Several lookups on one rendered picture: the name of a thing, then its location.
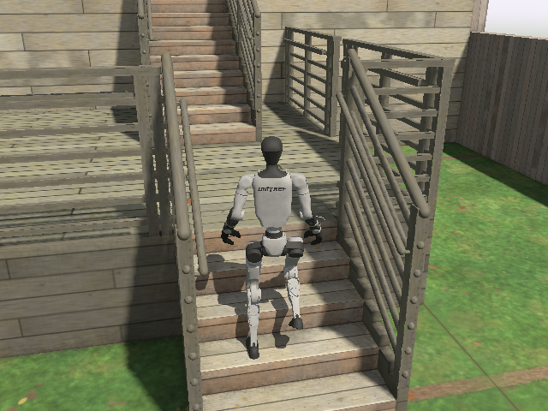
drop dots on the robot left hand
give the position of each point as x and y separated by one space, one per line
227 240

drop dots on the right robot forearm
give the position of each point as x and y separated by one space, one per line
313 223

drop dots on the robot head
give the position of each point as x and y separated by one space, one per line
271 148

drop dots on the left robot upper arm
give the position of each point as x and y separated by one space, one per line
241 193

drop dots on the right robot upper arm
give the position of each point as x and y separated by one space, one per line
299 181

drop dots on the robot right hand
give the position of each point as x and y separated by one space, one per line
319 236

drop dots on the right robot foot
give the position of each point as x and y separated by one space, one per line
296 323

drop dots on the left robot forearm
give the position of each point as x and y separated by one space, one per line
230 223

